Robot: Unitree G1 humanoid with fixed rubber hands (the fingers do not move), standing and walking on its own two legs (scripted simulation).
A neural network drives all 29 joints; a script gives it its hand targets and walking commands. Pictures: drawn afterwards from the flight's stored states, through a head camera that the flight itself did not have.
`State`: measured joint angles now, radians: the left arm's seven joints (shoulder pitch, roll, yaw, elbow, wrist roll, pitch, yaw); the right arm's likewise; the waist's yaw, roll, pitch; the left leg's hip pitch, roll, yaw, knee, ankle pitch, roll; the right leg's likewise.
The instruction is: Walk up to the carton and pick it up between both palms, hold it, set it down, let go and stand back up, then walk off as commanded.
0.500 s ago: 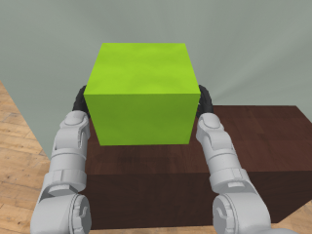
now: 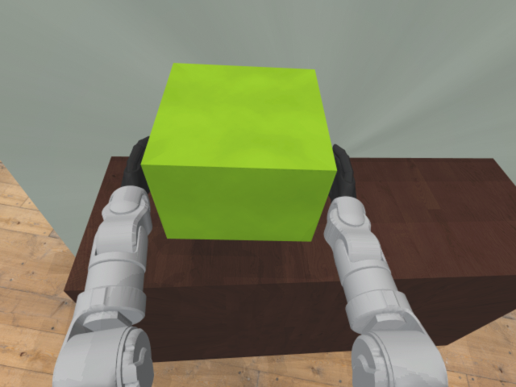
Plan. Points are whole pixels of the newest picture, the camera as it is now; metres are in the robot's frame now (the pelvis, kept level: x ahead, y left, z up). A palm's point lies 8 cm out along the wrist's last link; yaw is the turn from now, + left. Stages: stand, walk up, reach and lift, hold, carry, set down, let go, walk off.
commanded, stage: set down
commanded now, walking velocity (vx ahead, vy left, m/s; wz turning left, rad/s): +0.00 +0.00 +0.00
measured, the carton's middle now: (242, 152) +0.45 -0.01 +0.13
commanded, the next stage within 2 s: none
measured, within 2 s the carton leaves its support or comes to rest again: neither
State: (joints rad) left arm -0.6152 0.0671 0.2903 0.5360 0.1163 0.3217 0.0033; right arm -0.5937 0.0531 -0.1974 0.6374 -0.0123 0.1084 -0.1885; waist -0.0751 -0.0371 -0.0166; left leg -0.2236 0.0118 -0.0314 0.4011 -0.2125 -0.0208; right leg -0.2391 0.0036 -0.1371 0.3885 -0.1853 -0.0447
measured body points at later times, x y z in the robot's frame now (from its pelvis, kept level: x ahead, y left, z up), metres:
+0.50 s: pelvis +0.00 +0.00 +0.00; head +0.02 +0.02 +0.45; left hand +0.41 +0.15 +0.06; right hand +0.38 -0.17 +0.08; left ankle +0.00 +0.13 -0.74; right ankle +0.01 -0.08 -0.74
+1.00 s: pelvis +0.02 +0.00 +0.00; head +0.06 +0.02 +0.45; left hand +0.44 +0.14 +0.03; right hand +0.39 -0.18 +0.06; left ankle +0.00 +0.13 -0.74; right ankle +0.01 -0.08 -0.74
